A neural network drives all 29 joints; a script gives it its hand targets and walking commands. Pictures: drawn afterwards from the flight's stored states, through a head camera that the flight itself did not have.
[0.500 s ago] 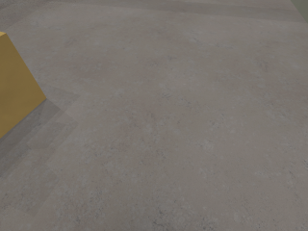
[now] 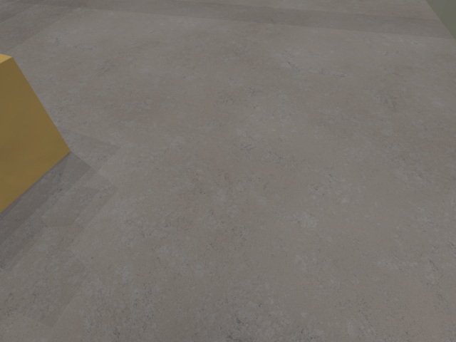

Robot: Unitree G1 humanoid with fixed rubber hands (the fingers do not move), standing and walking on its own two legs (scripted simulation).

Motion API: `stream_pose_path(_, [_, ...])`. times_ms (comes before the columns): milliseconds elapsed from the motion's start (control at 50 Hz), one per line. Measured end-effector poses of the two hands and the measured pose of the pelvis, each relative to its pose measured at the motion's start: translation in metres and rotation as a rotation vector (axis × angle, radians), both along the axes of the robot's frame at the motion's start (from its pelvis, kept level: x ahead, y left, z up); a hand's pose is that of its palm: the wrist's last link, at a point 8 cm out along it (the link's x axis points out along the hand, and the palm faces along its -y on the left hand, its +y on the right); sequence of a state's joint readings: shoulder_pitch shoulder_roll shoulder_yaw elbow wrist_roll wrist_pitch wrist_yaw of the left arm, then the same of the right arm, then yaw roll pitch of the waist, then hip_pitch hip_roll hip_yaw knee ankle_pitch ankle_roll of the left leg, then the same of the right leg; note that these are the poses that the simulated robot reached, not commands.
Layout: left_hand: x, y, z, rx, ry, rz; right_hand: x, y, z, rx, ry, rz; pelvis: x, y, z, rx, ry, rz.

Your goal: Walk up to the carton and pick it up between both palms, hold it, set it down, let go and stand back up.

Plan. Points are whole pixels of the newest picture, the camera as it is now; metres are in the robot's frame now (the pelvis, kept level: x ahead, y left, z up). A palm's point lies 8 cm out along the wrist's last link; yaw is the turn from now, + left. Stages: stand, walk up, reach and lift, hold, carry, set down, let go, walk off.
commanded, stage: stand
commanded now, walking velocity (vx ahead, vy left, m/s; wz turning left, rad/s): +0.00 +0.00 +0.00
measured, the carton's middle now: out of the picture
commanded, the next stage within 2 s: none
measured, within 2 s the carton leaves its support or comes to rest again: neither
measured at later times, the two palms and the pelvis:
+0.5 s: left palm out of the picture +0.01 +0.20 -0.14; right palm out of the picture +0.02 -0.21 -0.15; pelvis +0.03 +0.00 +0.00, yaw +0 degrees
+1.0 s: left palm out of the picture +0.00 +0.19 -0.14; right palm out of the picture +0.01 -0.20 -0.15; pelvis +0.03 +0.00 +0.01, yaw +0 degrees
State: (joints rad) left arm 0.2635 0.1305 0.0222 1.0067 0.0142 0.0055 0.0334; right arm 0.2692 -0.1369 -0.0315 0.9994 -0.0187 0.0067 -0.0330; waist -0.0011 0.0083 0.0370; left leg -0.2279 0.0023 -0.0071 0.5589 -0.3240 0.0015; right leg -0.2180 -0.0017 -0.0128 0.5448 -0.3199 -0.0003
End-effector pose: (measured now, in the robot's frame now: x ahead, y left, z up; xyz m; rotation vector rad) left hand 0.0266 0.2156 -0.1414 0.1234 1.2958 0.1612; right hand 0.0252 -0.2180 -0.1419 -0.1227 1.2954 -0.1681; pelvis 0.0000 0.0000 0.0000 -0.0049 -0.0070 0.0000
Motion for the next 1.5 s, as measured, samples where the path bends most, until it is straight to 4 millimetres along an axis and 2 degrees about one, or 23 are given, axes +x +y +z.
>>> stream_pose_path(220, [-0.015,-0.008,-0.002,-0.012,0.088,0.03,-0.017,0.007,-0.003,0.015,0.101,-0.023,0.011,0.0,0.003,0.001,-0.008,0.001])
stream_pose_path(660, [-0.011,-0.017,-0.004,-0.023,0.139,0.044,-0.005,0.011,-0.005,0.022,0.132,-0.031,0.03,-0.003,0.004,0.004,-0.03,0.003])
stream_pose_path(820, [-0.014,-0.019,-0.004,-0.023,0.145,0.042,-0.005,0.01,-0.005,0.024,0.133,-0.031,0.03,-0.004,0.005,0.003,-0.042,0.005])
stream_pose_path(1280, [-0.035,-0.031,-0.004,-0.054,0.187,0.046,-0.033,0.02,-0.002,0.047,0.191,-0.035,0.022,-0.006,0.008,0.005,-0.046,0.002])
stream_pose_path(1500, [-0.043,-0.032,-0.002,-0.054,0.196,0.047,-0.039,0.022,-0.002,0.053,0.199,-0.036,0.018,-0.006,0.008,0.006,-0.042,0.001])
